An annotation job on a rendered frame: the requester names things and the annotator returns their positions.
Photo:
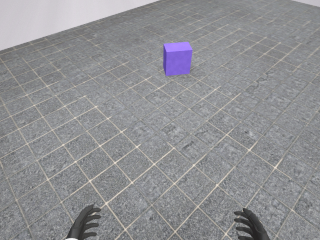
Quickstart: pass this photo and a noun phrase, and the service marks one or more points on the carton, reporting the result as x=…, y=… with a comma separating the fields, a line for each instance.
x=177, y=58

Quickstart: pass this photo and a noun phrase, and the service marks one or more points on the robot right hand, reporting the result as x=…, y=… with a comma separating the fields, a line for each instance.
x=256, y=229

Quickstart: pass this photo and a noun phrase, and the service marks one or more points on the robot left hand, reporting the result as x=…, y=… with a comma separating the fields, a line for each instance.
x=79, y=226

